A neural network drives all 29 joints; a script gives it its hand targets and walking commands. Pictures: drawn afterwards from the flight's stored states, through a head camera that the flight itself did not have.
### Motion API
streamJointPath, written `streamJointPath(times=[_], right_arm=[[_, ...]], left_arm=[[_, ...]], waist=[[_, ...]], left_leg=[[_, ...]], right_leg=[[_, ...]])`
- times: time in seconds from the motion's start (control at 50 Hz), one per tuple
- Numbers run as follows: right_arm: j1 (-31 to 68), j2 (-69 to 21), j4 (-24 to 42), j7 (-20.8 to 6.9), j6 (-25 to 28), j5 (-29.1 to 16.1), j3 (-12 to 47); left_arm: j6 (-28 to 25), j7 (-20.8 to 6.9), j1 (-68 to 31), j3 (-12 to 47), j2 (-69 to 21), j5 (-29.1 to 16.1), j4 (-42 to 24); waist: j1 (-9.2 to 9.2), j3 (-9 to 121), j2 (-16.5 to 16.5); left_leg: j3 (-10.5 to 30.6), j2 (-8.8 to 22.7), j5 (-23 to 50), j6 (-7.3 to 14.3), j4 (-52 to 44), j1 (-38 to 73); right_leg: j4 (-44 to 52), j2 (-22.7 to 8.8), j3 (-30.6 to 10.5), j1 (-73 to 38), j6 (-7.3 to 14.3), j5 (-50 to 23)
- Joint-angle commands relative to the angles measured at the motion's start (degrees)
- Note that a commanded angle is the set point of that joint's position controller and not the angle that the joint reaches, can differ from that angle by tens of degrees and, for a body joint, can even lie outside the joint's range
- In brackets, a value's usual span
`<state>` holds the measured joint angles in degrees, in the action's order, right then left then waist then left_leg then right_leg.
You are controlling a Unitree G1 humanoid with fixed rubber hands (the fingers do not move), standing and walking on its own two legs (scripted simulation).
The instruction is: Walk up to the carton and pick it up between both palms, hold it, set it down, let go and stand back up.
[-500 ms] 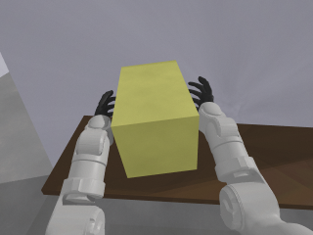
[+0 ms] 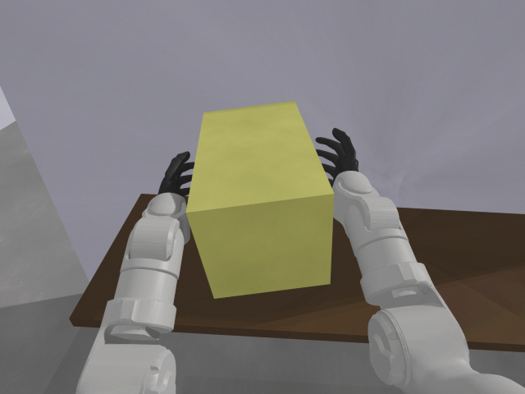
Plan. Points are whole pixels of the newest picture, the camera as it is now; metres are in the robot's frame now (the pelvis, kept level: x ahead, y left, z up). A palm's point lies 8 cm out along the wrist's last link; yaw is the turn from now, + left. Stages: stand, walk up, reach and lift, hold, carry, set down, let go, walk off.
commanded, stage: hold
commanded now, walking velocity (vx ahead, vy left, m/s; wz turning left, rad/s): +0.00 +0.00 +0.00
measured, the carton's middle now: (259, 187) +0.41 +0.01 +0.17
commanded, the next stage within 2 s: none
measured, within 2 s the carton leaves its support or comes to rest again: neither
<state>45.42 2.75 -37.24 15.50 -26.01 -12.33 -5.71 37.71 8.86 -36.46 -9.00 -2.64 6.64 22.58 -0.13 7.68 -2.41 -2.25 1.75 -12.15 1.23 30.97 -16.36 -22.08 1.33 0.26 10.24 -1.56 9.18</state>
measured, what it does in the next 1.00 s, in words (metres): stands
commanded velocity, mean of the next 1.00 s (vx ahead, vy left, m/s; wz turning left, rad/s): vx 0.00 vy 0.00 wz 0.00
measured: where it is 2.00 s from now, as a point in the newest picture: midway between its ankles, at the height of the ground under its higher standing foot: outside the picture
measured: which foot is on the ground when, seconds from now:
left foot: down 0.00-1.00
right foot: down 0.00-1.00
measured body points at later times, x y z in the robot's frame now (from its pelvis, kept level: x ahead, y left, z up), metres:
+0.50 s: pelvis +0.00 +0.00 +0.00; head -0.07 +0.01 +0.44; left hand +0.37 +0.14 +0.18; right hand +0.39 -0.12 +0.21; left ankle +0.05 +0.08 -0.74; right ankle +0.03 -0.14 -0.74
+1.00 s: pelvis +0.00 +0.00 +0.00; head -0.07 +0.01 +0.44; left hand +0.37 +0.14 +0.18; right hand +0.39 -0.12 +0.21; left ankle +0.05 +0.08 -0.74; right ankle +0.03 -0.14 -0.74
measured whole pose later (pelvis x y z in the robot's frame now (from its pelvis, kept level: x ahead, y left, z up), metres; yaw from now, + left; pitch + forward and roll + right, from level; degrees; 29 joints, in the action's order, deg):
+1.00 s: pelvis +0.00 +0.00 +0.00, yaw +0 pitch -3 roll -3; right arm 45.4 2.7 -37.2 15.3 -26.0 -12.1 -5.7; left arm 37.8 8.9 -36.5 -9.0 -2.6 6.6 22.6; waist -0.1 7.6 -2.4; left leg -2.2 1.7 -12.1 1.2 31.0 -16.3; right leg -22.1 1.3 0.3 10.2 -1.6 9.2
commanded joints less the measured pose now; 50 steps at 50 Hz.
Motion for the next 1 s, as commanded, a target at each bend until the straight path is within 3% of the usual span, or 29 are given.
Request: streamJointPath(times=[0.0, 0.1, 0.18, 0.4, 0.46, 0.58, 0.68, 0.82, 0.86, 0.94, 0.98], right_arm=[[48.57, -46.35, 18.89, -8.07, 2.40, -6.10, 24.17], [47.40, -45.48, 16.51, -8.57, 2.43, -5.46, 22.73], [46.62, -45.49, 15.86, -8.63, 2.42, -5.22, 23.13], [47.45, -45.61, 17.68, -8.46, 2.50, -5.64, 23.52], [46.78, -45.23, 17.36, -8.33, 2.53, -5.43, 23.34], [47.28, -44.95, 17.53, -8.41, 2.49, -5.63, 23.49], [46.54, -45.39, 16.19, -8.59, 2.28, -5.36, 23.03], [46.32, -45.43, 16.51, -8.49, 2.35, -5.31, 23.01], [46.99, -45.27, 16.26, -8.53, 2.36, -5.24, 23.02], [46.46, -45.58, 16.51, -8.51, 2.54, -5.22, 22.84], [47.40, -45.73, 16.83, -8.57, 2.55, -5.20, 23.09]], left_arm=[[-6.33, -8.72, -62.76, 28.19, -41.29, -9.03, -22.66], [-6.59, -8.64, -63.92, 28.74, -42.46, -9.07, -23.72], [-6.53, -8.65, -63.06, 27.85, -41.41, -8.08, -22.89], [-6.57, -8.59, -63.54, 28.42, -41.54, -8.90, -23.36], [-6.44, -8.69, -63.44, 29.25, -41.85, -9.00, -24.00], [-6.36, -8.48, -63.37, 29.64, -42.37, -9.10, -23.55], [-6.40, -8.78, -62.99, 27.35, -40.99, -7.95, -23.10], [-6.62, -8.52, -63.83, 29.25, -42.19, -9.03, -24.03], [-6.37, -8.62, -63.10, 28.25, -41.38, -8.37, -22.37], [-6.56, -8.63, -63.04, 29.09, -42.10, -8.76, -23.96], [-6.28, -8.65, -62.45, 28.73, -42.17, -8.57, -22.77]], waist=[[6.52, 25.98, 0.86], [7.55, 25.37, -1.02], [6.60, 24.91, -0.19], [6.68, 25.98, -0.12], [7.46, 25.95, -0.68], [7.23, 25.53, -1.31], [6.37, 24.71, 0.35], [7.44, 25.34, -0.42], [6.74, 24.08, -0.40], [7.43, 25.35, -0.36], [6.90, 24.81, -0.54]], left_leg=[[5.32, -2.80, 8.27, -3.30, -11.73, 16.81], [5.67, -2.28, 6.59, -4.01, -12.44, 16.70], [5.41, -2.60, 7.15, -3.73, -12.27, 16.26], [5.62, -2.35, 7.44, -3.72, -12.06, 17.12], [5.61, -2.57, 8.30, -4.13, -11.83, 17.32], [5.73, -2.34, 8.22, -4.40, -11.79, 17.37], [5.38, -2.39, 7.16, -3.47, -12.39, 16.70], [5.71, -2.31, 7.78, -4.12, -12.25, 16.80], [5.62, -2.47, 6.71, -3.82, -12.46, 15.99], [5.61, -2.35, 7.98, -4.04, -12.21, 16.56], [5.61, -2.25, 7.52, -3.87, -12.24, 16.28]], right_leg=[[4.53, 2.88, 0.33, -4.49, -0.06, -5.01], [4.30, 2.74, 0.30, -4.05, 0.36, -4.02], [4.42, 2.81, 0.36, -4.45, 0.20, -3.82], [4.45, 2.97, 0.10, -4.35, 0.24, -4.03], [4.37, 2.81, 0.42, -4.36, 0.10, -4.83], [4.45, 2.98, 0.37, -3.76, 0.37, -4.05], [4.46, 2.79, 0.21, -4.49, 0.08, -3.92], [4.46, 2.81, 0.21, -3.91, 0.23, -4.23], [4.69, 2.69, 0.22, -3.51, 0.14, -3.13], [4.17, 2.70, 0.24, -4.77, 0.21, -5.22], [4.30, 2.71, 0.20, -4.29, 0.30, -4.18]])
